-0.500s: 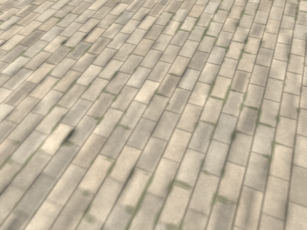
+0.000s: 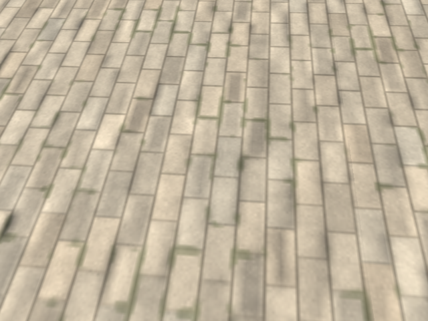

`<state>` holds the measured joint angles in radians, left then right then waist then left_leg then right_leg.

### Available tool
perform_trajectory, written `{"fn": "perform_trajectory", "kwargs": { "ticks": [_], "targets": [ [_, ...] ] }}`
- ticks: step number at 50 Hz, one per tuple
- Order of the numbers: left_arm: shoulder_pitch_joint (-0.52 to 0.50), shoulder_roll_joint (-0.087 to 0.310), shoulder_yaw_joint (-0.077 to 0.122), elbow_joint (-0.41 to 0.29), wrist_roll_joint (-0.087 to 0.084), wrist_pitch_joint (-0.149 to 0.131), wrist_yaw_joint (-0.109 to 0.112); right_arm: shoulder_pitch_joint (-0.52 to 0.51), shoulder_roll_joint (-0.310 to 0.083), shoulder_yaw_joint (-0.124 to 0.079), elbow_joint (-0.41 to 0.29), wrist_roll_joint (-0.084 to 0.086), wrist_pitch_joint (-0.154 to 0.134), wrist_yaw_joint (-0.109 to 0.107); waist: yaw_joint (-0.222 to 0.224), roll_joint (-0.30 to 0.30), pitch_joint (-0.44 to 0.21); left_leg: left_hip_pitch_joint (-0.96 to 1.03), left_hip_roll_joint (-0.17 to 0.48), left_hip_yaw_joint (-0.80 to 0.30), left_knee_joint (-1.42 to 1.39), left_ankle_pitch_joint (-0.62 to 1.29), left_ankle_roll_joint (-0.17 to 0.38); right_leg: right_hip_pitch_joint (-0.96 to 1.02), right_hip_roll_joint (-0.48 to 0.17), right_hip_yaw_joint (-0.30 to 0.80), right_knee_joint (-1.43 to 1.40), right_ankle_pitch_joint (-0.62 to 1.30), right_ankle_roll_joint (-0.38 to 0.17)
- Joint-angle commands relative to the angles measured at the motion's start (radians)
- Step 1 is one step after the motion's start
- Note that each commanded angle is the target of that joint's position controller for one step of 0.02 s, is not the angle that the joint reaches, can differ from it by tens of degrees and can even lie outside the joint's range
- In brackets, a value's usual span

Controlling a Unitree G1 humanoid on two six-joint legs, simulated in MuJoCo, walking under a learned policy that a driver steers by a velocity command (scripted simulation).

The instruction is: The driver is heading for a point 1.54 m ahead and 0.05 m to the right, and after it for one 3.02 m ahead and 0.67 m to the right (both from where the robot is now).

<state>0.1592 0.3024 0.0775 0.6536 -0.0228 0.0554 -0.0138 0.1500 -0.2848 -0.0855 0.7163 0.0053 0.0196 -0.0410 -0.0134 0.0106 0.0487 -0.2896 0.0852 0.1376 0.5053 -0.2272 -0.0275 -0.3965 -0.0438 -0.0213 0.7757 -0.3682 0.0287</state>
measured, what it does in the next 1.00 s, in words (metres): walks ahead: right foot, then left foot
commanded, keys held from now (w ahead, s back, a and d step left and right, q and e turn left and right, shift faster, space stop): e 0.10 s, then w+e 0.04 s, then w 0.86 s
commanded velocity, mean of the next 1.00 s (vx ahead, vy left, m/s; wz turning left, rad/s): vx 0.33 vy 0.00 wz -0.21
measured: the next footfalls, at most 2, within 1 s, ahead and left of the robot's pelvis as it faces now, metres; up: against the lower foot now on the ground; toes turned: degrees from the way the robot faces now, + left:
right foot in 0.04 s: +0.04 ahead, -0.12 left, +0.00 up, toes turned -3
left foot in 0.54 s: +0.20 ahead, +0.09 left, +0.00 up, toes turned -11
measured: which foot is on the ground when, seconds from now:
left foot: down 0.00-0.02, up 0.04-0.52, down 0.54-1.00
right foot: up 0.00-0.02, down 0.04-0.56, up 0.58-1.00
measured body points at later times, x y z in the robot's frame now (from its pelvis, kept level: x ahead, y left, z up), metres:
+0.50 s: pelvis +0.08 -0.02 +0.01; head +0.09 -0.03 +0.46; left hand +0.20 +0.25 -0.09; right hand +0.23 -0.31 -0.08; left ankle +0.17 +0.10 -0.72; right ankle +0.00 -0.12 -0.73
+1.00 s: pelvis +0.33 -0.07 -0.01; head +0.37 -0.08 +0.44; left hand +0.62 +0.10 -0.07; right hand +0.23 -0.34 -0.14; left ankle +0.17 +0.10 -0.73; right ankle +0.45 -0.20 -0.73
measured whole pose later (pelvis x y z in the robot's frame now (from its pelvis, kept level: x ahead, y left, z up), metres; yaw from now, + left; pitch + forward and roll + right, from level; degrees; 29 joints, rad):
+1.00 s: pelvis +0.33 -0.07 -0.01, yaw -11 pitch +3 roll +1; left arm 0.03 0.26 0.03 0.59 -0.02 -0.09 -0.05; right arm 0.44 -0.30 -0.05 0.88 0.02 -0.05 0.00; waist -0.10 -0.02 0.03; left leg 0.11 0.00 0.00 0.28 -0.43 -0.01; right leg -0.55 -0.02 -0.01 0.51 -0.03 -0.06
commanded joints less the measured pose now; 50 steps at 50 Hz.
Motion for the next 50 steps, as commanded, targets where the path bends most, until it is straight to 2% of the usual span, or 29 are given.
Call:
{"fn": "perform_trajectory", "kwargs": {
  "ticks": [1, 2, 3, 4, 5, 6, 7, 9, 11, 14, 18, 22, 25, 26, 27, 28, 29, 30, 31, 33, 34, 37, 41, 43, 45, 47, 48, 49, 50],
  "targets": [
    [0.118, 0.102, 0.040, -0.038, 0.010, -0.004, -0.005, 0.007, -0.137, -0.037, -0.035, 0.022, -0.005, 0.004, 0.045, 0.080, -0.154, 0.039, 0.163, -0.072, 0.039, 0.175, 0.118, 0.216, 0.066, -0.046, -0.291, 0.201, -0.059],
    [0.133, 0.199, 0.066, -0.052, 0.013, -0.007, 0.011, 0.045, -0.084, -0.025, -0.033, -0.008, -0.003, 0.011, 0.022, -0.159, -0.119, -0.178, 0.066, 0.024, 0.283, -0.115, 0.016, 0.338, -0.096, 0.219, -0.382, 0.470, -0.134],
    [0.119, 0.298, 0.076, -0.101, 0.039, -0.020, 0.014, -0.038, -0.064, -0.011, -0.104, -0.043, -0.009, 0.007, 0.032, -0.368, -0.104, -0.434, -0.079, -0.040, 0.524, -0.468, -0.051, 0.343, -0.340, 0.588, -0.413, 0.724, -0.343],
    [0.144, 0.261, 0.067, -0.101, 0.067, -0.044, 0.005, -0.112, -0.111, -0.024, -0.115, -0.025, -0.015, 0.000, 0.099, -0.240, -0.179, -0.432, -0.080, -0.187, 0.679, -0.471, -0.042, 0.312, -0.350, 0.596, -0.445, 0.633, -0.412],
    [0.102, 0.234, 0.056, -0.097, 0.062, -0.061, 0.005, -0.109, -0.122, -0.030, -0.107, -0.005, -0.014, -0.003, 0.062, -0.189, -0.139, -0.444, -0.065, -0.214, 0.707, -0.378, -0.025, 0.289, -0.288, 0.507, -0.441, 0.536, -0.357],
    [0.070, 0.201, 0.053, -0.090, 0.030, -0.065, 0.015, -0.070, -0.129, -0.037, -0.081, -0.010, -0.015, -0.005, 0.032, -0.128, -0.136, -0.459, -0.042, -0.218, 0.670, -0.266, -0.017, 0.296, -0.222, 0.450, -0.447, 0.305, -0.290],
    [0.055, 0.167, 0.041, -0.089, 0.007, -0.063, 0.022, -0.063, -0.139, -0.041, -0.068, -0.014, -0.017, -0.006, 0.027, -0.127, -0.128, -0.461, -0.029, -0.220, 0.630, -0.189, -0.016, 0.287, -0.196, 0.440, -0.470, 0.115, -0.259],
    [0.057, 0.129, 0.022, -0.093, 0.013, -0.065, 0.034, -0.047, -0.123, -0.038, -0.057, -0.009, -0.029, 0.013, 0.018, -0.152, -0.118, -0.429, -0.041, -0.196, 0.593, -0.063, -0.017, 0.261, -0.158, 0.428, -0.533, -0.104, -0.246],
    [0.088, 0.119, 0.018, -0.083, 0.023, -0.077, 0.041, -0.069, -0.107, -0.030, -0.052, -0.001, -0.049, 0.026, 0.034, -0.148, -0.103, -0.420, -0.044, -0.188, 0.473, 0.009, -0.016, 0.290, -0.153, 0.412, -0.566, -0.094, -0.240],
    [0.131, 0.134, 0.023, -0.053, 0.020, -0.094, 0.043, -0.115, -0.077, -0.014, -0.048, -0.003, -0.077, 0.041, 0.060, -0.149, -0.077, -0.359, -0.050, -0.182, 0.264, 0.062, -0.017, 0.308, -0.148, 0.367, -0.577, -0.005, -0.233],
    [0.159, 0.163, 0.031, -0.030, 0.012, -0.102, 0.030, -0.140, -0.083, -0.006, -0.048, 0.010, -0.098, 0.058, 0.084, -0.144, -0.034, -0.281, -0.054, -0.170, 0.119, 0.055, -0.006, 0.261, -0.166, 0.374, -0.587, -0.031, -0.253],
    [0.184, 0.168, 0.030, -0.010, 0.006, -0.103, 0.017, -0.161, -0.089, 0.002, -0.059, 0.019, -0.118, 0.069, 0.097, -0.132, -0.006, -0.227, -0.056, -0.158, 0.044, 0.019, 0.028, 0.247, -0.181, 0.402, -0.572, -0.058, -0.262],
    [0.176, 0.154, 0.023, -0.003, 0.003, -0.097, 0.010, -0.102, -0.092, 0.004, -0.041, 0.019, -0.134, 0.075, 0.050, -0.118, -0.023, -0.074, -0.074, -0.129, -0.051, 0.060, 0.062, 0.213, -0.158, 0.385, -0.515, 0.002, -0.239],
    [0.176, 0.136, 0.016, -0.002, 0.006, -0.095, 0.009, -0.046, -0.101, 0.000, -0.021, 0.015, -0.135, 0.073, 0.021, -0.112, -0.047, 0.029, -0.083, -0.122, -0.069, 0.065, 0.071, 0.180, -0.131, 0.365, -0.470, 0.052, -0.220],
    [0.159, 0.103, 0.004, -0.008, 0.012, -0.098, 0.010, 0.052, -0.126, -0.010, 0.002, 0.011, -0.137, 0.065, -0.027, -0.101, -0.091, 0.177, -0.044, -0.168, -0.069, 0.052, 0.096, 0.109, -0.090, 0.322, -0.370, 0.117, -0.187],
    [0.123, 0.041, -0.017, -0.033, 0.024, -0.104, 0.011, 0.203, -0.189, -0.024, 0.026, -0.001, -0.139, 0.056, -0.088, 0.036, -0.175, 0.365, 0.118, -0.360, -0.120, -0.014, 0.159, -0.018, 0.002, 0.205, -0.079, 0.107, -0.127],
    [0.153, 0.039, -0.019, -0.078, 0.007, -0.124, 0.019, 0.278, -0.292, -0.055, 0.055, -0.003, -0.131, 0.062, -0.074, 0.311, -0.203, 0.536, 0.286, -0.749, -0.233, -0.216, 0.306, -0.323, 0.110, 0.087, 0.208, -0.137, -0.067],
    [0.127, 0.130, 0.003, -0.066, -0.004, -0.136, 0.022, 0.267, -0.203, -0.031, 0.051, 0.012, -0.131, 0.066, -0.089, 0.192, -0.132, 0.515, 0.296, -0.797, -0.266, -0.355, 0.322, -0.450, 0.061, 0.138, 0.353, -0.185, -0.057],
    [0.102, 0.142, 0.008, -0.063, -0.010, -0.141, 0.016, 0.231, -0.156, -0.014, 0.041, 0.010, -0.128, 0.063, -0.076, 0.147, -0.068, 0.475, 0.261, -0.707, -0.270, -0.346, 0.292, -0.496, 0.023, 0.142, 0.399, -0.095, -0.063],
    [0.064, 0.112, 0.003, -0.062, 0.008, -0.145, 0.008, 0.166, -0.120, 0.002, 0.024, -0.004, -0.120, 0.061, -0.048, 0.075, -0.021, 0.375, 0.199, -0.572, -0.301, -0.175, 0.267, -0.482, -0.031, 0.110, 0.363, 0.038, -0.056],
    [0.059, 0.097, 0.003, -0.064, 0.013, -0.145, 0.003, 0.147, -0.110, 0.010, 0.019, -0.010, -0.117, 0.058, -0.030, 0.080, -0.012, 0.318, 0.172, -0.512, -0.320, -0.086, 0.256, -0.438, -0.051, 0.106, 0.330, 0.082, -0.050],
    [0.035, 0.054, -0.010, -0.074, 0.017, -0.138, -0.004, 0.143, -0.123, 0.009, 0.026, 0.000, -0.117, 0.052, -0.016, 0.083, -0.004, 0.239, 0.130, -0.380, -0.359, 0.140, 0.257, -0.388, -0.057, 0.059, 0.217, 0.162, -0.014],
    [-0.090, 0.008, -0.033, -0.104, 0.015, -0.147, -0.012, 0.182, -0.154, 0.005, 0.055, 0.009, -0.109, 0.042, -0.052, 0.069, 0.012, 0.172, 0.080, -0.245, -0.365, 0.278, 0.223, -0.261, -0.027, 0.015, -0.072, 0.363, -0.004],
    [-0.147, 0.012, -0.033, -0.116, 0.007, -0.151, -0.021, 0.227, -0.168, 0.003, 0.075, 0.016, -0.105, 0.040, -0.073, 0.070, 0.022, 0.181, 0.098, -0.241, -0.368, 0.263, 0.219, -0.211, -0.007, 0.006, -0.158, 0.424, -0.011],
    [-0.178, 0.029, -0.027, -0.130, 0.001, -0.153, -0.030, 0.249, -0.173, 0.001, 0.093, 0.023, -0.099, 0.040, -0.068, 0.074, 0.034, 0.236, 0.134, -0.251, -0.352, 0.282, 0.208, -0.204, -0.003, 0.024, -0.210, 0.427, -0.035],
    [-0.178, 0.049, -0.019, -0.134, 0.002, -0.154, -0.036, 0.254, -0.182, -0.004, 0.104, 0.025, -0.089, 0.038, -0.045, 0.076, 0.027, 0.306, 0.161, -0.249, -0.308, 0.371, 0.189, -0.183, 0.006, 0.027, -0.245, 0.374, -0.066],
    [-0.147, 0.067, -0.011, -0.128, 0.005, -0.154, -0.036, 0.251, -0.193, -0.008, 0.105, 0.023, -0.084, 0.036, -0.021, 0.084, 0.002, 0.334, 0.162, -0.241, -0.257, 0.502, 0.179, -0.129, 0.024, 0.014, -0.251, 0.335, -0.084],
    [-0.073, 0.091, 0.003, -0.111, 0.008, -0.151, -0.032, 0.242, -0.204, -0.011, 0.104, 0.022, -0.078, 0.033, 0.027, 0.092, -0.054, 0.342, 0.148, -0.219, -0.157, 0.676, 0.165, -0.014, 0.053, -0.013, -0.260, 0.312, -0.108],
    [0.072, 0.127, 0.024, -0.069, 0.009, -0.146, -0.023, 0.238, -0.193, -0.005, 0.101, 0.016, -0.072, 0.031, 0.104, 0.079, -0.147, 0.295, 0.105, -0.182, 0.023, 0.772, 0.141, 0.192, 0.071, -0.033, -0.273, 0.322, -0.139]
  ]
}}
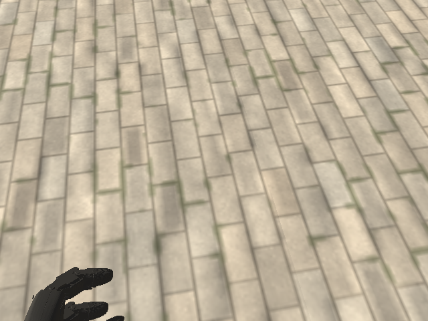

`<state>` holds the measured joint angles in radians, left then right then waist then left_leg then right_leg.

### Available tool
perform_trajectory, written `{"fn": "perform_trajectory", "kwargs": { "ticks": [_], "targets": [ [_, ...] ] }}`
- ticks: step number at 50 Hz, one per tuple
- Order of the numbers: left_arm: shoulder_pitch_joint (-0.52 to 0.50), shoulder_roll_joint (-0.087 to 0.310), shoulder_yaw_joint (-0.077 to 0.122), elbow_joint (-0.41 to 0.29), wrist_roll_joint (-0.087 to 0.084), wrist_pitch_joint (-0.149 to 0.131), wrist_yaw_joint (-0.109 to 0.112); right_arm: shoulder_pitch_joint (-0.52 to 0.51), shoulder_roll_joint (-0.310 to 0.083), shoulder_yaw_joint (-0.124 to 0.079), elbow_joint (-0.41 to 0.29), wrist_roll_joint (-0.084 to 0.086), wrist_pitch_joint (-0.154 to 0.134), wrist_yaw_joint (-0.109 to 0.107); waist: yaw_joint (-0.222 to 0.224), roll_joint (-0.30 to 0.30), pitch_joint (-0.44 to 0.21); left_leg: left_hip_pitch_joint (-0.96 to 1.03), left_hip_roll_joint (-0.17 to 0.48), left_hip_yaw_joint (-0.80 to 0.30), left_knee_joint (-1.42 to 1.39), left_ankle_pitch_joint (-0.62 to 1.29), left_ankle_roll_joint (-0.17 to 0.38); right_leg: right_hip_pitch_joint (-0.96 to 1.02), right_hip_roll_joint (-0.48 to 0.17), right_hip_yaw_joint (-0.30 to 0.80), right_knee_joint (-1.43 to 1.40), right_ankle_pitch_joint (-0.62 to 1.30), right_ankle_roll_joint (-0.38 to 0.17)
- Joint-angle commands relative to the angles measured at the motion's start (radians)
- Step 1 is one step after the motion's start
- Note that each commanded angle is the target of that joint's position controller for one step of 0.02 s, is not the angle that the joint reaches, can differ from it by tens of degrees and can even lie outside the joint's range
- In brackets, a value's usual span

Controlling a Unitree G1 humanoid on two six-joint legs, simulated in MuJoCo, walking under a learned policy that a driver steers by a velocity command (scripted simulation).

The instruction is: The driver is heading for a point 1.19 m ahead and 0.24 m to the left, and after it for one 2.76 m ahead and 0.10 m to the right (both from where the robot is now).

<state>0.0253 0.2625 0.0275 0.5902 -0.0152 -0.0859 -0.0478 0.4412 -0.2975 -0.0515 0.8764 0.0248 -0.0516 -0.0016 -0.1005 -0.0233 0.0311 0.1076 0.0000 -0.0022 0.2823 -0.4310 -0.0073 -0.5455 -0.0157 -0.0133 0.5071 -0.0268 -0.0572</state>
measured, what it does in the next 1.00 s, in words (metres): walks ahead: right foot, then left foot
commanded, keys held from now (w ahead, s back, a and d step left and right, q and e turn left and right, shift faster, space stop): w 0.96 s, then w+q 0.04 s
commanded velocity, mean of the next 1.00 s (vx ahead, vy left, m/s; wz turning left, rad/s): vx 0.50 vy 0.00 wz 0.00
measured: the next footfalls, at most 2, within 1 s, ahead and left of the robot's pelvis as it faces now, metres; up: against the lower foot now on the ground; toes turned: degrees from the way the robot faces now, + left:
right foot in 0.02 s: +0.19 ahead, -0.11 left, +0.00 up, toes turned -1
left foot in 0.56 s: +0.48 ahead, +0.13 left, +0.00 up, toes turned +2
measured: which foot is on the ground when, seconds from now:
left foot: down 0.00-0.02, up 0.04-0.54, down 0.56-1.00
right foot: up 0.00-0.00, down 0.02-0.56, up 0.58-1.00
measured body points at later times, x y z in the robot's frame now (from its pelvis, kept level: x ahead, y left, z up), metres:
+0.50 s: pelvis +0.28 +0.00 +0.01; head +0.31 +0.00 +0.46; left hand +0.28 +0.29 -0.11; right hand +0.51 -0.22 -0.07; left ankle +0.45 +0.13 -0.70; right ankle +0.15 -0.11 -0.72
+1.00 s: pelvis +0.55 +0.02 +0.02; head +0.58 +0.02 +0.47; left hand +0.77 +0.25 -0.07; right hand +0.55 -0.27 -0.11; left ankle +0.44 +0.12 -0.72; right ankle +0.73 -0.13 -0.69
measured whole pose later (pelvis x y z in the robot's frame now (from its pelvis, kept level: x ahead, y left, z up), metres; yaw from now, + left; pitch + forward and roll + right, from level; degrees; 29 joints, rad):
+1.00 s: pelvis +0.55 +0.02 +0.02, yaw +0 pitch +2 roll +2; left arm 0.05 0.26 0.03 0.72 -0.01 -0.07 -0.03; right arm 0.36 -0.29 -0.05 0.87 0.02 -0.07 0.01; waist -0.09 -0.04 0.02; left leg 0.02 -0.05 0.04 0.23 -0.28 0.03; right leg -0.59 -0.08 0.03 0.55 0.03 0.00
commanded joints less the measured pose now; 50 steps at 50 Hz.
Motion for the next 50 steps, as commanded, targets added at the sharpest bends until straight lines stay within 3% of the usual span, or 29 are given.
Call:
{"fn": "perform_trajectory", "kwargs": {
  "ticks": [1, 2, 3, 4, 5, 6, 7, 9, 11, 13, 17, 21, 25, 26, 27, 28, 29, 30, 31, 32, 33, 34, 36, 38, 43, 47, 50],
  "targets": [
    [0.385, 0.223, 0.091, 0.027, 0.009, 0.003, 0.024, -0.048, -0.136, -0.019, -0.082, -0.027, -0.001, -0.012, 0.259, 0.038, -0.274, -0.304, 0.147, -0.020, 0.536, 0.732, 0.089, 0.658, -0.108, 0.116, 0.049, 0.001, -0.107],
    [0.429, 0.317, 0.106, 0.048, 0.018, 0.002, 0.018, 0.105, 0.007, 0.024, -0.104, -0.025, -0.020, -0.001, 0.172, -0.271, -0.442, -0.680, -0.045, -0.028, 0.921, -0.010, 0.026, 0.989, -0.367, 0.636, -0.058, -0.261, -0.279],
    [0.438, 0.209, 0.082, 0.046, 0.009, 0.004, 0.018, 0.042, -0.096, 0.003, -0.083, -0.004, -0.041, 0.007, 0.219, -0.207, -0.447, -0.790, -0.026, -0.149, 1.035, -0.128, 0.033, 0.970, -0.363, 0.782, -0.184, -0.387, -0.267],
    [0.360, 0.177, 0.067, 0.045, 0.008, 0.003, 0.022, -0.073, -0.152, -0.014, -0.122, 0.021, -0.052, 0.012, 0.213, -0.144, -0.260, -0.865, 0.025, -0.121, 1.056, -0.059, 0.042, 0.835, -0.332, 0.621, -0.200, -0.346, -0.222],
    [0.297, 0.164, 0.061, 0.042, 0.010, 0.003, 0.023, -0.138, -0.141, -0.009, -0.139, 0.015, -0.058, 0.009, 0.185, -0.049, -0.169, -0.843, 0.073, -0.091, 1.010, 0.031, 0.044, 0.685, -0.292, 0.502, -0.215, -0.228, -0.201],
    [0.250, 0.145, 0.056, 0.043, 0.018, 0.002, 0.020, -0.168, -0.130, -0.011, -0.144, -0.004, -0.057, 0.007, 0.153, -0.012, -0.102, -0.812, 0.102, -0.079, 0.950, 0.084, 0.038, 0.559, -0.255, 0.416, -0.240, -0.109, -0.194],
    [0.222, 0.126, 0.050, 0.042, 0.028, -0.004, 0.018, -0.147, -0.122, -0.014, -0.140, -0.009, -0.048, 0.007, 0.115, -0.035, -0.089, -0.750, 0.129, -0.088, 0.916, 0.123, 0.035, 0.481, -0.228, 0.360, -0.269, -0.045, -0.189],
    [0.206, 0.118, 0.051, 0.054, 0.019, -0.018, 0.016, -0.109, -0.085, -0.007, -0.125, -0.009, -0.027, 0.006, 0.082, -0.050, -0.080, -0.697, 0.140, -0.080, 0.864, 0.148, 0.020, 0.406, -0.208, 0.298, -0.325, -0.005, -0.204],
    [0.212, 0.136, 0.056, 0.079, 0.011, -0.029, 0.018, -0.146, -0.067, -0.002, -0.137, -0.018, -0.012, 0.001, 0.075, -0.039, -0.037, -0.721, 0.149, -0.069, 0.789, 0.192, 0.000, 0.355, -0.205, 0.239, -0.367, 0.025, -0.211],
    [0.234, 0.151, 0.061, 0.100, 0.013, -0.027, 0.026, -0.223, -0.061, 0.001, -0.160, -0.026, -0.011, 0.001, 0.092, -0.021, -0.003, -0.769, 0.154, -0.066, 0.675, 0.304, -0.015, 0.358, -0.192, 0.193, -0.389, 0.036, -0.206],
    [0.283, 0.176, 0.064, 0.133, 0.004, -0.016, 0.037, -0.366, -0.039, 0.012, -0.191, -0.021, -0.029, 0.016, 0.145, -0.015, 0.027, -0.723, 0.115, -0.028, 0.406, 0.526, -0.014, 0.372, -0.148, 0.097, -0.394, 0.037, -0.159],
    [0.364, 0.197, 0.069, 0.183, -0.004, 0.002, 0.040, -0.481, -0.047, 0.012, -0.232, -0.010, -0.040, 0.036, 0.188, -0.016, 0.047, -0.736, 0.086, -0.020, 0.285, 0.529, 0.005, 0.491, -0.196, 0.108, -0.354, 0.028, -0.152],
    [0.370, 0.215, 0.076, 0.211, -0.007, 0.027, 0.050, -0.465, -0.079, 0.000, -0.244, -0.011, -0.047, 0.052, 0.150, -0.047, 0.016, -0.680, 0.052, -0.004, 0.220, 0.375, 0.057, 0.620, -0.240, 0.123, -0.244, 0.209, -0.118],
    [0.350, 0.222, 0.077, 0.211, -0.007, 0.033, 0.053, -0.393, -0.099, -0.011, -0.227, -0.013, -0.048, 0.050, 0.104, -0.058, -0.029, -0.567, 0.021, 0.026, 0.198, 0.358, 0.078, 0.620, -0.220, 0.103, -0.158, 0.369, -0.101],
    [0.343, 0.203, 0.068, 0.209, -0.002, 0.038, 0.056, -0.248, -0.142, -0.035, -0.183, -0.016, -0.047, 0.042, 0.034, -0.044, -0.125, -0.356, 0.002, 0.046, 0.189, 0.378, 0.109, 0.571, -0.169, 0.061, 0.014, 0.465, -0.074],
    [0.347, 0.156, 0.046, 0.184, 0.019, 0.036, 0.060, -0.063, -0.213, -0.057, -0.148, -0.025, -0.043, 0.030, -0.034, 0.042, -0.280, -0.045, 0.162, -0.128, 0.236, 0.427, 0.173, 0.378, -0.113, 0.020, 0.309, 0.243, -0.035],
    [0.477, 0.037, 0.011, 0.164, 0.015, 0.014, 0.050, -0.014, -0.290, -0.074, -0.129, -0.028, -0.037, 0.031, 0.036, 0.308, -0.397, 0.294, 0.384, -0.614, 0.140, 0.211, 0.340, -0.043, 0.077, 0.017, 0.659, -0.434, 0.039],
    [0.418, 0.133, 0.029, 0.180, -0.004, -0.006, 0.045, -0.010, -0.186, -0.049, -0.134, -0.011, -0.035, 0.031, -0.015, 0.231, -0.394, 0.295, 0.381, -0.723, 0.043, 0.061, 0.335, -0.168, 0.049, 0.149, 0.777, -0.555, 0.035],
    [0.322, 0.183, 0.045, 0.150, -0.029, -0.018, 0.039, -0.077, -0.151, -0.035, -0.141, -0.014, -0.035, 0.027, -0.009, 0.180, -0.240, 0.177, 0.349, -0.574, 0.022, 0.076, 0.289, -0.235, -0.003, 0.134, 0.793, -0.478, 0.025],
    [0.264, 0.175, 0.041, 0.135, -0.024, -0.023, 0.043, -0.140, -0.132, -0.030, -0.151, -0.020, -0.034, 0.026, 0.018, 0.102, -0.159, 0.041, 0.311, -0.462, 0.005, 0.168, 0.264, -0.214, -0.053, 0.101, 0.751, -0.388, 0.024],
    [0.234, 0.167, 0.044, 0.130, -0.006, -0.021, 0.046, -0.186, -0.107, -0.023, -0.155, -0.027, -0.035, 0.028, 0.045, 0.075, -0.095, -0.079, 0.277, -0.386, -0.023, 0.272, 0.256, -0.182, -0.083, 0.090, 0.689, -0.330, 0.030],
    [0.251, 0.157, 0.047, 0.134, 0.001, -0.012, 0.045, -0.211, -0.086, -0.015, -0.158, -0.037, -0.039, 0.029, 0.079, 0.092, -0.081, -0.156, 0.250, -0.332, -0.051, 0.342, 0.247, -0.118, -0.107, 0.097, 0.653, -0.289, 0.034],
    [0.286, 0.117, 0.040, 0.146, 0.004, 0.008, 0.045, -0.217, -0.089, -0.018, -0.149, -0.031, -0.049, 0.031, 0.108, 0.101, -0.074, -0.230, 0.233, -0.268, -0.101, 0.411, 0.261, -0.059, -0.117, 0.087, 0.602, -0.263, 0.051],
    [0.248, 0.100, 0.035, 0.132, 0.010, 0.021, 0.050, -0.208, -0.112, -0.025, -0.130, -0.024, -0.057, 0.027, 0.113, 0.088, -0.038, -0.271, 0.227, -0.207, -0.140, 0.460, 0.270, -0.083, -0.125, 0.076, 0.523, -0.209, 0.072],
    [0.079, 0.069, 0.021, 0.092, 0.010, 0.011, 0.039, -0.151, -0.143, -0.031, -0.093, -0.017, -0.046, 0.010, 0.060, 0.076, 0.008, -0.259, 0.173, -0.081, -0.165, 0.474, 0.221, -0.076, -0.101, 0.045, 0.203, 0.070, 0.080],
    [-0.042, 0.073, 0.018, 0.055, -0.001, 0.000, 0.021, -0.072, -0.162, -0.036, -0.049, -0.007, -0.031, 0.007, 0.015, 0.076, 0.035, -0.173, 0.208, -0.081, -0.138, 0.439, 0.211, -0.067, -0.070, 0.030, 0.068, 0.113, 0.066],
    [-0.076, 0.094, 0.025, 0.032, 0.000, -0.009, 0.006, -0.048, -0.168, -0.041, -0.025, -0.001, -0.013, 0.001, 0.028, 0.083, 0.044, -0.089, 0.251, -0.122, -0.072, 0.489, 0.193, -0.061, -0.056, 0.046, 0.006, 0.020, 0.034]
  ]
}}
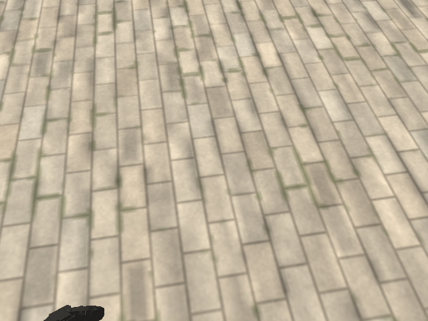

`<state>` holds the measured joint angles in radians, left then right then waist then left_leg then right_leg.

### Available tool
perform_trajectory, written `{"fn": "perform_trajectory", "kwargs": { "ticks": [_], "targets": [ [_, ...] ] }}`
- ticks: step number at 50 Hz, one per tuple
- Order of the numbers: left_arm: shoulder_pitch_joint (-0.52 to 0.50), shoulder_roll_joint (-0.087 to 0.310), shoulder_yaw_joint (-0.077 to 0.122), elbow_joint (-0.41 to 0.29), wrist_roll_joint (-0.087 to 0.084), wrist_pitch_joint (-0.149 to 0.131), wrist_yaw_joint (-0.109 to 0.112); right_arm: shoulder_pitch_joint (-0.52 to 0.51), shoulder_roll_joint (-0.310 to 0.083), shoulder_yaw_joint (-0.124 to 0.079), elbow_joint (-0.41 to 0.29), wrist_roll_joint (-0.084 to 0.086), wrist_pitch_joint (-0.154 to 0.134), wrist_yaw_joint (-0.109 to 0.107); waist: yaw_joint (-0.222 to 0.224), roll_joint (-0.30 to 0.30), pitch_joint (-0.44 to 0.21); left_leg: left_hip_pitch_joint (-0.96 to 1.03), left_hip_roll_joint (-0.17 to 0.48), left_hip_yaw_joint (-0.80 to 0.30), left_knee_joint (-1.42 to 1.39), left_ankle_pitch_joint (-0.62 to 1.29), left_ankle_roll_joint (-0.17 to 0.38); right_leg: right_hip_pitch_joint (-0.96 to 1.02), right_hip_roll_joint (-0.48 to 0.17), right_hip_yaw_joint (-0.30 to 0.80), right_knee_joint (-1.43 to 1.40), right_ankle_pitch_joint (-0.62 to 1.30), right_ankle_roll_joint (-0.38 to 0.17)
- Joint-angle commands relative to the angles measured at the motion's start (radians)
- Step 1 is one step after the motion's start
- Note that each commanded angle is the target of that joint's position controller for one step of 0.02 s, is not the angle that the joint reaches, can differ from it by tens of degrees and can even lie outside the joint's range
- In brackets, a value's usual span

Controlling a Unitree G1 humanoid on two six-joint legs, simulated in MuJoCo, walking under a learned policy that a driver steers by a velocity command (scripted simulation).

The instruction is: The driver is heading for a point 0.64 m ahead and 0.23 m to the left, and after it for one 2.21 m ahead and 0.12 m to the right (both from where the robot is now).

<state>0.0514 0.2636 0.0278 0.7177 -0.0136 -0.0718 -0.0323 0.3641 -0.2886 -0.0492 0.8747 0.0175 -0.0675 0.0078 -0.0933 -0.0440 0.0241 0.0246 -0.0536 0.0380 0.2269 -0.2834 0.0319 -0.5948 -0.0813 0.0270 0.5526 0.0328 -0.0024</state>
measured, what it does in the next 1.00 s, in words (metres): walks ahead, turning left: right foot, then left foot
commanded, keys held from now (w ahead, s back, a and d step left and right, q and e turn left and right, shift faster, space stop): w+q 0.84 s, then e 0.16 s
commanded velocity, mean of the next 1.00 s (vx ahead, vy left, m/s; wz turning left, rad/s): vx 0.48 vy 0.00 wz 0.42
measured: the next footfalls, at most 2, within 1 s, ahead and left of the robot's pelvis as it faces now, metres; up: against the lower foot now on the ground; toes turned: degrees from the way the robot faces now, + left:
right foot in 0.08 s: +0.22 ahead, -0.14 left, +0.00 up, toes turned +0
left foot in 0.60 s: +0.46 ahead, +0.15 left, +0.00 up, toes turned +22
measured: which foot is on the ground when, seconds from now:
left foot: down 0.00-0.10, up 0.12-0.58, down 0.60-1.00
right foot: up 0.00-0.06, down 0.08-0.62, up 0.64-1.00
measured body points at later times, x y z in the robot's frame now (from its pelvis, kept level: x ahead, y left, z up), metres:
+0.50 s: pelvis +0.27 -0.02 +0.00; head +0.29 +0.00 +0.45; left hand +0.24 +0.27 -0.13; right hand +0.50 -0.22 -0.10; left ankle +0.41 +0.16 -0.70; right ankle +0.18 -0.14 -0.74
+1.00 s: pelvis +0.53 +0.10 +0.00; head +0.55 +0.12 +0.45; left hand +0.60 +0.41 -0.09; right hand +0.72 -0.13 -0.10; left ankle +0.42 +0.14 -0.74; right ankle +0.77 +0.05 -0.70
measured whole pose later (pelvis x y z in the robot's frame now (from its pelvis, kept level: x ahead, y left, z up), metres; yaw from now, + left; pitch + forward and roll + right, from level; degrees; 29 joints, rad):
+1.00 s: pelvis +0.53 +0.10 +0.00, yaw +28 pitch +1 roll +1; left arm 0.05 0.28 0.05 0.76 0.01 -0.10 -0.03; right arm 0.31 -0.27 -0.06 0.75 0.00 -0.05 -0.02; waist -0.06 -0.05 0.04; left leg -0.07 -0.11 -0.09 0.34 -0.28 0.08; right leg -0.61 -0.06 0.05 0.55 0.14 0.03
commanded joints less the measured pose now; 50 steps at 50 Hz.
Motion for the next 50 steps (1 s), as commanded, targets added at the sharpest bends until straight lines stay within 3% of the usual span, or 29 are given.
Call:
{"fn": "perform_trajectory", "kwargs": {
  "ticks": [1, 2, 3, 4, 5, 6, 7, 9, 11, 13, 16, 20, 23, 25, 28, 29, 30, 31, 32, 33, 34, 35, 36, 37, 40, 42, 45, 47, 50],
  "targets": [
    [-0.079, 0.105, 0.030, -0.091, 0.000, -0.027, -0.011, 0.024, -0.184, -0.046, -0.021, 0.007, 0.009, -0.012, 0.040, 0.113, 0.038, 0.009, 0.311, -0.176, 0.014, 0.382, 0.146, 0.029, 0.021, 0.002, -0.054, -0.076, -0.030],
    [-0.022, 0.123, 0.039, -0.077, 0.001, -0.031, -0.010, 0.007, -0.195, -0.049, -0.023, 0.008, 0.013, -0.014, 0.077, 0.124, 0.009, 0.007, 0.301, -0.177, 0.076, 0.481, 0.135, 0.120, 0.042, -0.016, -0.074, -0.105, -0.044],
    [0.103, 0.158, 0.060, -0.040, 0.004, -0.033, -0.003, -0.009, -0.185, -0.044, -0.027, 0.006, 0.017, -0.015, 0.144, 0.111, -0.068, -0.031, 0.255, -0.147, 0.215, 0.587, 0.111, 0.306, 0.064, -0.039, -0.103, -0.094, -0.068],
    [0.276, 0.217, 0.083, -0.002, 0.017, -0.033, 0.008, -0.013, -0.135, -0.024, -0.046, -0.010, 0.015, -0.015, 0.216, 0.071, -0.212, -0.181, 0.197, -0.110, 0.455, 0.477, 0.075, 0.600, -0.032, 0.042, -0.047, -0.063, -0.116],
    [0.380, 0.318, 0.109, 0.016, 0.031, -0.023, 0.016, 0.102, -0.021, 0.010, -0.072, -0.011, -0.002, -0.011, 0.195, -0.166, -0.377, -0.582, 0.040, -0.031, 0.845, 0.051, -0.005, 1.002, -0.297, 0.451, -0.083, -0.213, -0.254],
    [0.398, 0.236, 0.088, 0.017, 0.023, -0.017, 0.015, 0.089, -0.068, 0.002, -0.057, 0.006, -0.018, -0.008, 0.218, -0.203, -0.426, -0.705, 0.023, -0.160, 1.000, -0.302, -0.009, 0.999, -0.343, 0.669, -0.215, -0.354, -0.284],
    [0.330, 0.181, 0.069, 0.015, 0.016, -0.017, 0.017, 0.010, -0.151, -0.025, -0.076, 0.032, -0.022, -0.006, 0.212, -0.127, -0.254, -0.784, 0.077, -0.176, 1.062, -0.245, 0.000, 0.870, -0.312, 0.528, -0.243, -0.413, -0.234],
    [0.202, 0.116, 0.050, 0.013, 0.014, -0.021, 0.016, -0.071, -0.138, -0.031, -0.095, 0.019, -0.013, -0.013, 0.155, -0.059, -0.087, -0.749, 0.154, -0.138, 0.991, -0.091, -0.003, 0.616, -0.237, 0.308, -0.311, -0.316, -0.189],
    [0.137, 0.088, 0.046, 0.021, 0.026, -0.036, 0.014, -0.033, -0.099, -0.034, -0.081, 0.015, 0.015, -0.015, 0.101, -0.084, -0.038, -0.642, 0.191, -0.144, 0.938, -0.007, -0.012, 0.472, -0.189, 0.169, -0.380, -0.211, -0.170],
    [0.123, 0.100, 0.054, 0.038, 0.028, -0.050, 0.015, -0.034, -0.065, -0.032, -0.089, 0.014, 0.037, -0.016, 0.082, -0.057, -0.013, -0.642, 0.197, -0.142, 0.916, 0.042, -0.023, 0.429, -0.186, 0.076, -0.417, -0.104, -0.181],
    [0.139, 0.124, 0.064, 0.066, 0.032, -0.053, 0.026, -0.092, -0.056, -0.033, -0.119, 0.006, 0.044, -0.014, 0.086, -0.024, 0.015, -0.704, 0.197, -0.151, 0.793, 0.172, -0.036, 0.454, -0.178, -0.031, -0.435, -0.012, -0.184],
    [0.167, 0.158, 0.073, 0.087, 0.025, -0.039, 0.041, -0.216, -0.029, -0.020, -0.161, 0.003, 0.032, 0.015, 0.130, 0.002, 0.046, -0.675, 0.181, -0.075, 0.555, 0.333, -0.026, 0.493, -0.162, -0.150, -0.446, 0.019, -0.163],
    [0.219, 0.182, 0.083, 0.112, 0.011, -0.020, 0.045, -0.308, -0.024, -0.014, -0.207, 0.003, 0.032, 0.033, 0.164, 0.018, 0.077, -0.706, 0.172, -0.039, 0.459, 0.316, -0.005, 0.593, -0.195, -0.185, -0.426, 0.047, -0.159],
    [0.236, 0.196, 0.090, 0.125, -0.001, -0.003, 0.045, -0.340, -0.034, -0.017, -0.235, 0.003, 0.034, 0.043, 0.164, 0.012, 0.084, -0.720, 0.158, -0.015, 0.423, 0.253, 0.017, 0.670, -0.217, -0.203, -0.382, 0.123, -0.145],
    [0.211, 0.235, 0.102, 0.120, -0.015, 0.019, 0.052, -0.273, -0.080, -0.042, -0.248, 0.003, 0.043, 0.049, 0.097, -0.034, 0.007, -0.564, 0.072, 0.065, 0.415, 0.104, 0.073, 0.721, -0.217, -0.245, -0.188, 0.563, -0.113],
    [0.197, 0.242, 0.103, 0.116, -0.019, 0.028, 0.053, -0.166, -0.115, -0.063, -0.226, 0.006, 0.046, 0.046, 0.032, -0.035, -0.054, -0.423, 0.027, 0.088, 0.396, 0.085, 0.101, 0.698, -0.198, -0.262, -0.030, 0.661, -0.097],
    [0.187, 0.225, 0.095, 0.111, -0.019, 0.030, 0.055, 0.004, -0.173, -0.098, -0.181, 0.009, 0.050, 0.032, -0.057, -0.006, -0.140, -0.165, -0.011, 0.073, 0.331, 0.142, 0.141, 0.580, -0.156, -0.283, 0.201, 0.586, -0.060],
    [0.223, 0.137, 0.065, 0.089, 0.024, 0.020, 0.052, 0.106, -0.270, -0.125, -0.156, 0.014, 0.061, 0.009, -0.055, 0.193, -0.215, 0.116, 0.176, -0.227, 0.318, 0.182, 0.208, 0.289, -0.083, -0.281, 0.534, -0.004, -0.010],
    [0.269, 0.055, 0.035, 0.033, 0.025, -0.015, 0.040, 0.038, -0.320, -0.121, -0.198, 0.012, 0.043, 0.015, 0.046, 0.340, -0.348, 0.363, 0.377, -0.826, 0.129, -0.079, 0.416, -0.082, 0.134, -0.084, 0.832, -0.639, 0.035],
    [0.145, 0.158, 0.054, 0.022, -0.015, -0.051, 0.026, 0.044, -0.224, -0.093, -0.209, 0.007, 0.027, 0.026, -0.030, 0.170, -0.334, 0.346, 0.384, -0.822, 0.037, -0.122, 0.368, -0.191, 0.080, 0.069, 0.865, -0.593, 0.010],
    [0.085, 0.168, 0.056, -0.003, -0.038, -0.069, 0.020, 0.014, -0.185, -0.082, -0.204, 0.000, 0.013, 0.027, -0.017, 0.138, -0.204, 0.236, 0.354, -0.680, 0.037, -0.063, 0.327, -0.230, 0.040, 0.056, 0.814, -0.504, -0.017],
    [0.088, 0.152, 0.054, 0.009, -0.021, -0.075, 0.028, -0.051, -0.160, -0.073, -0.209, 0.000, 0.005, 0.027, 0.036, 0.043, -0.121, 0.083, 0.308, -0.562, 0.041, 0.058, 0.290, -0.178, -0.006, 0.056, 0.721, -0.427, -0.019],
    [0.099, 0.162, 0.062, 0.021, 0.007, -0.070, 0.035, -0.108, -0.125, -0.062, -0.221, -0.003, 0.003, 0.022, 0.071, 0.048, -0.090, -0.025, 0.270, -0.474, 0.034, 0.161, 0.269, -0.108, -0.035, 0.060, 0.633, -0.380, -0.011],
    [0.119, 0.164, 0.066, 0.026, 0.013, -0.058, 0.033, -0.134, -0.115, -0.056, -0.236, -0.014, 0.002, 0.016, 0.096, 0.076, -0.076, -0.099, 0.247, -0.435, 0.015, 0.229, 0.263, -0.047, -0.048, 0.064, 0.600, -0.348, -0.002],
    [0.111, 0.130, 0.061, 0.017, 0.029, -0.029, 0.034, -0.118, -0.141, -0.062, -0.235, -0.008, -0.003, -0.001, 0.109, 0.069, -0.056, -0.198, 0.213, -0.352, -0.015, 0.366, 0.270, -0.013, -0.034, 0.035, 0.472, -0.276, 0.048],
    [0.034, 0.109, 0.052, -0.010, 0.030, -0.024, 0.036, -0.088, -0.161, -0.068, -0.226, -0.005, 0.000, -0.015, 0.086, 0.075, -0.028, -0.226, 0.186, -0.310, -0.019, 0.368, 0.251, -0.031, -0.014, 0.027, 0.327, -0.162, 0.073],
    [-0.027, 0.071, 0.033, -0.013, 0.028, -0.033, 0.020, -0.070, -0.135, -0.058, -0.203, -0.011, 0.010, -0.028, 0.050, 0.117, -0.022, -0.261, 0.127, -0.177, 0.024, 0.512, 0.181, 0.079, 0.030, -0.018, 0.087, 0.066, 0.072],
    [-0.054, 0.072, 0.031, -0.019, 0.020, -0.042, 0.006, -0.025, -0.128, -0.052, -0.173, -0.015, 0.013, -0.029, 0.023, 0.129, -0.036, -0.235, 0.149, -0.177, 0.036, 0.506, 0.160, 0.127, 0.047, -0.026, 0.028, 0.187, 0.052],
    [-0.050, 0.105, 0.039, -0.018, 0.018, -0.046, -0.009, -0.031, -0.121, -0.046, -0.150, -0.023, 0.015, -0.029, 0.030, 0.139, -0.039, -0.126, 0.199, -0.194, 0.111, 0.539, 0.143, 0.111, 0.050, -0.008, -0.030, 0.114, 0.000]
  ]
}}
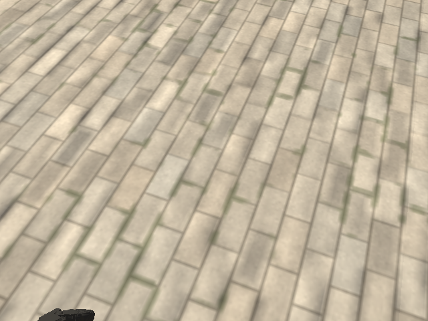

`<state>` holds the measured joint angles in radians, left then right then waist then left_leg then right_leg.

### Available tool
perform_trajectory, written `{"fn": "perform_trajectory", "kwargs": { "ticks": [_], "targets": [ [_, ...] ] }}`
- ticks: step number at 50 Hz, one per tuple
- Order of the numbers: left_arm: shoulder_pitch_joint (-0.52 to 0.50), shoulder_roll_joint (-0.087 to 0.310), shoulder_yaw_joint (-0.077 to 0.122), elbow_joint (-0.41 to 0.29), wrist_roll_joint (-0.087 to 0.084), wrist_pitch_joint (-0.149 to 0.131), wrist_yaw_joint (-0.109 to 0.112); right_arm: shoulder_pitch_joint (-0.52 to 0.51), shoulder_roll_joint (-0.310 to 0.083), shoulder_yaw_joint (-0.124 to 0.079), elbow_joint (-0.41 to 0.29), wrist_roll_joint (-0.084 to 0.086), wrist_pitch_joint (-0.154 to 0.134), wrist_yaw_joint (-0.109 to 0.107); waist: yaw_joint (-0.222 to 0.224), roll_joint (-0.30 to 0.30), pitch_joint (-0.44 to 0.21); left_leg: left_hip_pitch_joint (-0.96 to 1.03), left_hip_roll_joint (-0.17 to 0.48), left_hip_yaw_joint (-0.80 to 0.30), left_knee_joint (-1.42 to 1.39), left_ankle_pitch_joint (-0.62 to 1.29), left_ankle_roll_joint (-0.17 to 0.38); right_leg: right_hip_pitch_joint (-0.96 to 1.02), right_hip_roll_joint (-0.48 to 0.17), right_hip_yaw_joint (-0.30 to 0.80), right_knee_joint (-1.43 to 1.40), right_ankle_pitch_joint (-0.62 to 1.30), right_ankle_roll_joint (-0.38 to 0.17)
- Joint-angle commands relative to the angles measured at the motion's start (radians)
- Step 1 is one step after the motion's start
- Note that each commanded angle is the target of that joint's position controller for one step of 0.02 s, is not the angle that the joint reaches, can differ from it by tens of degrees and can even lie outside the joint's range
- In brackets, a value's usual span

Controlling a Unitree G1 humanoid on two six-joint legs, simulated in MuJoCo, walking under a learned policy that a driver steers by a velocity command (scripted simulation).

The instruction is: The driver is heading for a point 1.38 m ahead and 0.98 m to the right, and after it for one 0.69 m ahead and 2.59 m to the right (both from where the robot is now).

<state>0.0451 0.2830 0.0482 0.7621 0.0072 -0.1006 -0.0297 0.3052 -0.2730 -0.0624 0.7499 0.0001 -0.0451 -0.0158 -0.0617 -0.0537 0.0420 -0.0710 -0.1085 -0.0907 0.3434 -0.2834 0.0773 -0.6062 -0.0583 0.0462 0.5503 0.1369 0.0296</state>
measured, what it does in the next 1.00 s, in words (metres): walks ahead, turning right: right foot, then left foot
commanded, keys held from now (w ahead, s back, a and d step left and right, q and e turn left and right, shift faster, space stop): e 1.00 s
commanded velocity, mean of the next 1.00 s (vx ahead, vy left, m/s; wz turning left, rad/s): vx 0.06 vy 0.00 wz -0.45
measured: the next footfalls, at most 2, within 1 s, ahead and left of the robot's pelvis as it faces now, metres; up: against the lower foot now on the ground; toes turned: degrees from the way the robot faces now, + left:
right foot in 0.08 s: +0.23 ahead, -0.12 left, +0.00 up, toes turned +0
left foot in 0.50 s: +0.24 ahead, +0.10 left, +0.00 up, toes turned -20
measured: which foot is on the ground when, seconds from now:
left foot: down 0.00-0.10, up 0.12-0.48, down 0.50-0.92, up 0.94-1.00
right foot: up 0.00-0.06, down 0.08-0.52, up 0.54-0.90, down 0.92-1.00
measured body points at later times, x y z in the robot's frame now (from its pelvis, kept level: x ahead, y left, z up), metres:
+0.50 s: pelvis +0.14 -0.01 -0.01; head +0.17 -0.01 +0.44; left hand +0.34 +0.24 -0.12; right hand +0.22 -0.31 -0.11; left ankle +0.20 +0.12 -0.74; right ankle +0.19 -0.12 -0.74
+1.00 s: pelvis +0.14 -0.03 -0.01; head +0.16 -0.07 +0.44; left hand +0.43 +0.12 -0.09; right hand +0.10 -0.35 -0.12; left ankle +0.19 +0.12 -0.70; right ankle +0.09 -0.11 -0.74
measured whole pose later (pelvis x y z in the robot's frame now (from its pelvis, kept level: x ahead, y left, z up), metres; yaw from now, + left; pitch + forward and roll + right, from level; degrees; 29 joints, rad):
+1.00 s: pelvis +0.14 -0.03 -0.01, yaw -32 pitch +2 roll +0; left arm 0.16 0.30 0.08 0.62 0.00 0.05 -0.01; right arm 0.15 -0.32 -0.09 0.71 -0.01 0.01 -0.03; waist -0.01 0.04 0.05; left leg -0.43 0.08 0.03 0.93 -0.52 -0.06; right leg -0.31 0.03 0.00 0.57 -0.29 -0.04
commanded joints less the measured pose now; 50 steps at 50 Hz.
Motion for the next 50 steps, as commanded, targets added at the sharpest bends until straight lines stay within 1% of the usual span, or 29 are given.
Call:
{"fn": "perform_trajectory", "kwargs": {
  "ticks": [1, 3, 4, 5, 6, 7, 8, 9, 11, 13, 17, 22, 24, 25, 26, 27, 28, 29, 30, 31, 34, 38, 43, 45, 46, 47, 48, 49, 50],
  "targets": [
    [-0.023, 0.101, 0.023, -0.058, -0.001, -0.018, -0.015, 0.018, -0.140, -0.034, -0.019, -0.008, -0.006, -0.006, 0.012, 0.150, -0.062, -0.001, 0.270, -0.072, 0.030, 0.566, 0.091, 0.130, 0.030, -0.024, -0.032, -0.036, -0.051],
    [0.095, 0.132, 0.039, -0.022, 0.005, -0.020, -0.017, -0.028, -0.142, -0.034, -0.018, -0.005, -0.001, -0.010, 0.084, 0.139, -0.101, 0.022, 0.244, -0.043, 0.181, 0.709, 0.056, 0.252, 0.066, -0.050, -0.090, -0.046, -0.091],
    [0.162, 0.181, 0.053, -0.011, 0.012, -0.023, -0.014, -0.015, -0.135, -0.031, -0.028, -0.012, 0.001, -0.015, 0.106, 0.076, -0.169, -0.011, 0.175, 0.000, 0.356, 0.635, 0.011, 0.391, 0.016, 0.006, -0.087, 0.234, -0.123],
    [0.202, 0.251, 0.061, -0.029, 0.029, -0.018, -0.011, 0.083, -0.101, -0.019, -0.051, -0.025, -0.005, -0.016, 0.063, -0.096, -0.298, -0.256, 0.067, 0.041, 0.684, 0.239, -0.065, 0.685, -0.180, 0.281, -0.034, 0.528, -0.272],
    [0.214, 0.193, 0.048, -0.025, 0.014, 0.000, -0.010, 0.140, -0.085, -0.007, -0.040, -0.026, -0.002, -0.011, 0.062, -0.223, -0.400, -0.430, -0.013, 0.020, 0.907, -0.361, -0.121, 0.818, -0.305, 0.537, -0.104, 0.550, -0.410],
    [0.189, 0.174, 0.042, -0.043, -0.011, 0.014, -0.012, 0.111, -0.153, -0.019, -0.043, -0.006, 0.006, -0.004, 0.077, -0.117, -0.381, -0.491, 0.035, -0.052, 0.988, -0.356, -0.122, 0.771, -0.289, 0.559, -0.145, 0.284, -0.395],
    [0.138, 0.159, 0.042, -0.062, -0.018, 0.030, -0.007, 0.023, -0.161, -0.024, -0.059, 0.010, 0.020, -0.006, 0.086, -0.039, -0.288, -0.546, 0.065, -0.038, 1.014, -0.298, -0.124, 0.675, -0.246, 0.493, -0.169, 0.041, -0.354],
    [0.102, 0.146, 0.036, -0.071, -0.017, 0.045, -0.001, -0.034, -0.157, -0.027, -0.070, 0.006, 0.034, -0.012, 0.082, 0.027, -0.191, -0.563, 0.089, -0.022, 0.961, -0.254, -0.122, 0.537, -0.208, 0.431, -0.213, -0.094, -0.318],
    [0.068, 0.145, 0.037, -0.082, -0.006, 0.066, 0.014, -0.060, -0.137, -0.029, -0.085, -0.005, 0.057, -0.027, 0.050, -0.004, -0.116, -0.478, 0.118, -0.013, 0.789, -0.188, -0.117, 0.346, -0.137, 0.376, -0.273, -0.266, -0.267],
    [0.066, 0.154, 0.045, -0.091, 0.003, 0.081, 0.025, -0.042, -0.097, -0.020, -0.080, -0.010, 0.055, -0.034, 0.044, -0.072, -0.121, -0.409, 0.095, 0.017, 0.640, -0.163, -0.127, 0.293, -0.083, 0.324, -0.284, -0.254, -0.253],
    [0.073, 0.181, 0.065, -0.108, -0.015, 0.099, 0.046, -0.067, -0.094, -0.018, -0.080, -0.008, 0.047, -0.036, 0.061, -0.075, -0.182, -0.345, 0.082, 0.000, 0.481, -0.061, -0.147, 0.302, -0.072, 0.344, -0.269, -0.316, -0.249],
    [0.086, 0.178, 0.070, -0.118, -0.020, 0.127, 0.053, -0.105, -0.101, -0.023, -0.094, 0.001, 0.026, -0.022, 0.077, -0.101, -0.153, -0.295, 0.066, -0.007, 0.302, -0.032, -0.136, 0.315, -0.061, 0.429, -0.245, -0.401, -0.223],
    [0.073, 0.172, 0.069, -0.126, -0.029, 0.139, 0.058, -0.066, -0.101, -0.028, -0.081, 0.006, 0.012, -0.012, 0.044, -0.102, -0.143, -0.191, 0.064, 0.013, 0.119, 0.064, -0.110, 0.295, -0.030, 0.433, -0.200, -0.387, -0.190],
    [0.095, 0.151, 0.062, -0.126, -0.032, 0.142, 0.060, -0.045, -0.134, -0.039, -0.078, 0.001, 0.008, -0.013, 0.039, -0.073, -0.145, -0.102, 0.130, -0.022, 0.037, 0.102, -0.081, 0.243, 0.009, 0.407, -0.150, -0.440, -0.150],
    [0.119, 0.104, 0.050, -0.137, -0.029, 0.141, 0.057, -0.042, -0.216, -0.057, -0.090, -0.025, 0.013, -0.019, 0.062, 0.108, -0.150, -0.023, 0.336, -0.216, -0.025, 0.101, 0.011, 0.117, 0.096, 0.282, 0.031, -0.591, -0.091],
    [0.106, 0.121, 0.058, -0.162, -0.031, 0.128, 0.053, -0.075, -0.245, -0.065, -0.093, -0.059, 0.021, -0.017, 0.077, 0.347, -0.105, -0.095, 0.479, -0.414, -0.084, 0.246, 0.146, 0.002, 0.213, 0.090, 0.273, -0.732, -0.042],
    [0.144, 0.189, 0.080, -0.142, -0.015, 0.120, 0.050, -0.123, -0.190, -0.050, -0.122, -0.060, 0.018, -0.020, 0.086, 0.274, -0.108, -0.119, 0.502, -0.395, -0.063, 0.309, 0.180, 0.006, 0.147, 0.112, 0.473, -0.718, -0.008],
    [0.176, 0.203, 0.091, -0.113, -0.023, 0.126, 0.048, -0.172, -0.145, -0.037, -0.136, -0.043, 0.017, -0.025, 0.103, 0.203, -0.101, -0.120, 0.444, -0.287, -0.036, 0.336, 0.141, 0.005, 0.138, 0.103, 0.552, -0.662, 0.008],
    [0.199, 0.182, 0.089, -0.091, -0.024, 0.139, 0.054, -0.199, -0.129, -0.033, -0.142, -0.025, 0.018, -0.027, 0.110, 0.168, -0.092, -0.101, 0.386, -0.201, -0.014, 0.339, 0.101, -0.009, 0.130, 0.087, 0.607, -0.612, 0.029],
    [0.202, 0.162, 0.085, -0.089, -0.023, 0.149, 0.057, -0.199, -0.121, -0.028, -0.141, -0.014, 0.020, -0.029, 0.098, 0.169, -0.082, -0.083, 0.372, -0.157, -0.003, 0.379, 0.095, -0.037, 0.123, 0.081, 0.659, -0.576, 0.046],
    [0.130, 0.114, 0.065, -0.135, -0.036, 0.155, 0.049, -0.151, -0.130, -0.030, -0.128, -0.018, 0.035, -0.035, 0.054, 0.202, -0.072, -0.030, 0.343, -0.057, -0.003, 0.452, 0.116, -0.060, 0.093, 0.015, 0.589, -0.520, 0.081],
    [0.071, 0.091, 0.049, -0.185, -0.032, 0.153, 0.032, -0.123, -0.175, -0.051, -0.120, -0.016, 0.051, -0.036, 0.016, 0.235, -0.109, 0.026, 0.387, -0.018, 0.008, 0.470, 0.138, 0.028, 0.042, -0.029, 0.387, -0.536, 0.086],
    [0.091, 0.113, 0.057, -0.204, -0.031, 0.164, 0.012, -0.142, -0.208, -0.067, -0.111, 0.009, 0.051, -0.015, 0.027, 0.255, -0.115, -0.013, 0.422, 0.028, 0.044, 0.481, 0.126, 0.198, 0.049, -0.103, 0.150, -0.507, 0.029],
    [0.156, 0.110, 0.066, -0.185, -0.029, 0.166, 0.007, -0.162, -0.200, -0.067, -0.103, 0.031, 0.047, -0.013, 0.074, 0.233, -0.119, -0.058, 0.404, 0.076, 0.127, 0.436, 0.070, 0.329, 0.075, -0.131, -0.063, -0.352, -0.026],
    [0.195, 0.138, 0.078, -0.174, -0.026, 0.165, 0.015, -0.109, -0.168, -0.060, -0.078, 0.029, 0.042, -0.009, 0.081, 0.164, -0.132, -0.141, 0.365, 0.133, 0.222, 0.328, 0.001, 0.460, 0.077, -0.086, -0.162, -0.218, -0.062],
    [0.232, 0.246, 0.106, -0.185, -0.027, 0.160, 0.031, -0.093, -0.110, -0.043, -0.093, -0.014, 0.039, -0.005, 0.066, -0.089, -0.150, -0.387, 0.264, 0.235, 0.492, -0.020, -0.104, 0.650, -0.131, 0.210, -0.188, 0.118, -0.143],
    [0.223, 0.316, 0.112, -0.207, 0.006, 0.144, 0.028, -0.175, -0.093, -0.032, -0.156, -0.035, 0.036, -0.013, 0.090, -0.265, -0.153, -0.617, 0.122, 0.164, 0.707, -0.411, -0.161, 0.638, -0.342, 0.491, -0.173, 0.317, -0.364],
    [0.237, 0.255, 0.098, -0.205, 0.020, 0.122, 0.021, -0.234, -0.143, -0.047, -0.157, -0.022, 0.037, -0.019, 0.146, -0.130, -0.191, -0.620, 0.140, 0.044, 0.839, -0.401, -0.157, 0.609, -0.318, 0.446, -0.195, 0.225, -0.396],
    [0.192, 0.227, 0.085, -0.195, 0.015, 0.108, 0.023, -0.234, -0.152, -0.052, -0.152, -0.005, 0.041, -0.021, 0.111, -0.103, -0.149, -0.624, 0.153, 0.024, 0.858, -0.313, -0.142, 0.570, -0.256, 0.355, -0.198, 0.141, -0.341]
  ]
}}
Over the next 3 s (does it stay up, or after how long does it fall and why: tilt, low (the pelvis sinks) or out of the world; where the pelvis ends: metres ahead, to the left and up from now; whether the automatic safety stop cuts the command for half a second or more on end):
stays up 0.31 -0.18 -0.01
